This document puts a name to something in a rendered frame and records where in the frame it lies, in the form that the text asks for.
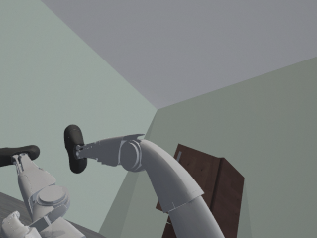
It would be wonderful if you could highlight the robot left forearm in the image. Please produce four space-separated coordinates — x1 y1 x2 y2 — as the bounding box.
8 226 42 238

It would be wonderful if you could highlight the left robot hand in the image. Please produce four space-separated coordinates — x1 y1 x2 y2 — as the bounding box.
1 204 67 238

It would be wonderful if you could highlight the cupboard door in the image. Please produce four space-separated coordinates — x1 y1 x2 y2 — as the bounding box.
156 143 220 214

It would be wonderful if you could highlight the right robot shin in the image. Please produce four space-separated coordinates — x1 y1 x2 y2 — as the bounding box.
76 133 146 167

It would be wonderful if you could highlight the robot left foot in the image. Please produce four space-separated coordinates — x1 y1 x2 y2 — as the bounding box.
0 145 40 167

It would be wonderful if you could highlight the handle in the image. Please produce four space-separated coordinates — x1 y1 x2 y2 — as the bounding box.
176 151 182 162

